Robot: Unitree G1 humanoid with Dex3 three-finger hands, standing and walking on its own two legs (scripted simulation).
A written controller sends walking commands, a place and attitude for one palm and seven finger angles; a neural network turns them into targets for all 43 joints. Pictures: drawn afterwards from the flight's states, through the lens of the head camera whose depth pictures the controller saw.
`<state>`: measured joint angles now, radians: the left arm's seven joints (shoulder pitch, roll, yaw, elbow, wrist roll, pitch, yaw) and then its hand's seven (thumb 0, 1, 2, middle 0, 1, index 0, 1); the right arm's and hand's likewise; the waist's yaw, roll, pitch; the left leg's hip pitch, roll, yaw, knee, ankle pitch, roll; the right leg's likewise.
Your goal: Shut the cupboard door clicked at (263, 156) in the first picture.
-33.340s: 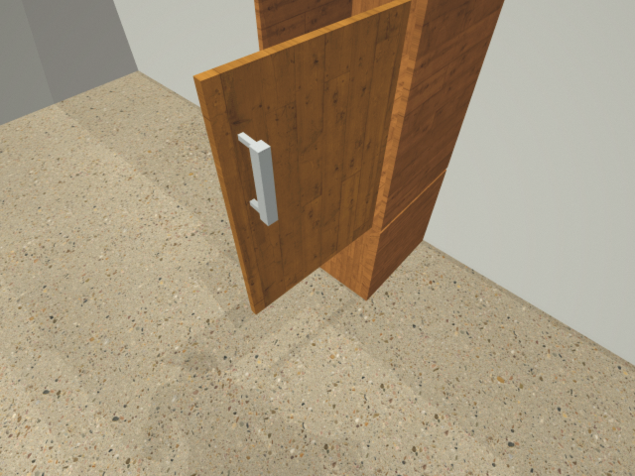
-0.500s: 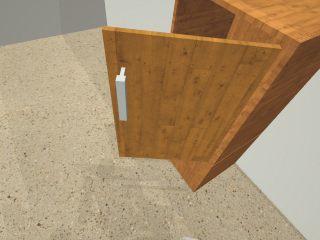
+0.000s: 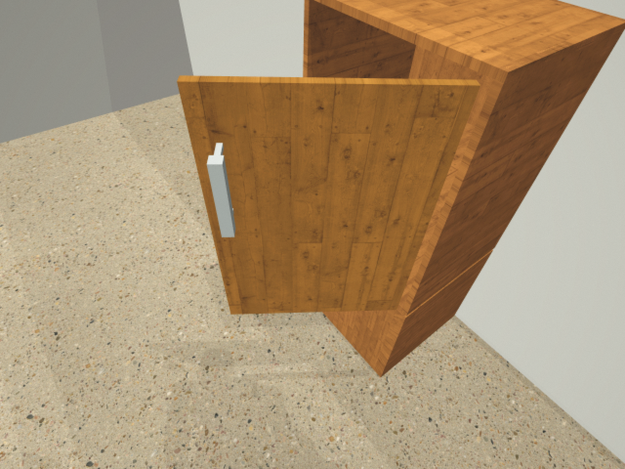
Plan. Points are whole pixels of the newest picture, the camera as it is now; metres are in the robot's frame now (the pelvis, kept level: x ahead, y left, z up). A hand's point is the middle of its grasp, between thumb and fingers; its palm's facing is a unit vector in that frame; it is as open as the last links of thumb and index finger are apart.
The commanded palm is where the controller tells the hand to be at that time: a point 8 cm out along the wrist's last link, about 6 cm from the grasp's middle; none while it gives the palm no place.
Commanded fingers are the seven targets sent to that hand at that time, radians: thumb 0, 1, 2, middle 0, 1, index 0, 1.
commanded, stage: come to a stop and stand still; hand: left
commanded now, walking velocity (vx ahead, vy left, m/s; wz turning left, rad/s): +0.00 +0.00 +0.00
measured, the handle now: (224, 191) +0.51 +0.17 +0.07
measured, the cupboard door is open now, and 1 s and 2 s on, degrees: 55 55 55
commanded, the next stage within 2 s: look again from close up in 0.28 s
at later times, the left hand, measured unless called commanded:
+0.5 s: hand out of the picture -0.03 +0.15 -0.18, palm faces +0.01 -0.99 -0.15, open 7.4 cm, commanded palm none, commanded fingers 0.00 0.90 0.90 -0.20 -0.30 -0.20 -0.30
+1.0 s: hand out of the picture +0.05 +0.18 -0.18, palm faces -0.01 -0.98 -0.20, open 7.4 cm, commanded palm +0.12 +0.23 -0.08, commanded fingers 0.00 0.90 0.90 -0.20 -0.30 -0.20 -0.30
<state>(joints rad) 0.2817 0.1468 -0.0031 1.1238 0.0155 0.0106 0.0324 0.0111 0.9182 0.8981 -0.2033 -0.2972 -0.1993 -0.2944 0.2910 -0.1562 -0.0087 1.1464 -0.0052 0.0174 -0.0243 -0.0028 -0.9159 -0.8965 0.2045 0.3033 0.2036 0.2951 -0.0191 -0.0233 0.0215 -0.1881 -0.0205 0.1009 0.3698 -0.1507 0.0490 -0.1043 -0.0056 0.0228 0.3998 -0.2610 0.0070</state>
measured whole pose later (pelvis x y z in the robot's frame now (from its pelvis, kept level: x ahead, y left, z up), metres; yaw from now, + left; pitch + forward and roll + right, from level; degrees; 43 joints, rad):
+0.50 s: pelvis +0.00 +0.00 -0.01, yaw +1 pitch +0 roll -1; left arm 0.34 0.10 -0.02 1.11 0.02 -0.03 0.04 0.01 0.91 0.90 -0.20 -0.30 -0.20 -0.29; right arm 0.31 -0.13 -0.01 1.09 -0.02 0.00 -0.02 0.00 -0.91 -0.90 0.20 0.30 0.20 0.29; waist -0.03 0.03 0.03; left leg -0.31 0.00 0.07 0.52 -0.21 0.05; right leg -0.19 0.01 -0.01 0.48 -0.30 0.00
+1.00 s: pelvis +0.03 +0.00 -0.01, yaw +0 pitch +0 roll +0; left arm 0.27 0.19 -0.02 1.06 0.02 -0.02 0.04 0.00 0.91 0.90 -0.20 -0.30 -0.20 -0.29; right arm 0.21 -0.18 0.00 1.08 -0.01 -0.02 -0.02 0.00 -0.91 -0.90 0.20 0.30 0.20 0.30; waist 0.00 -0.03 0.02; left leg -0.24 -0.02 0.10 0.49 -0.25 0.05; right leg -0.14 -0.01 0.03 0.48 -0.34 0.01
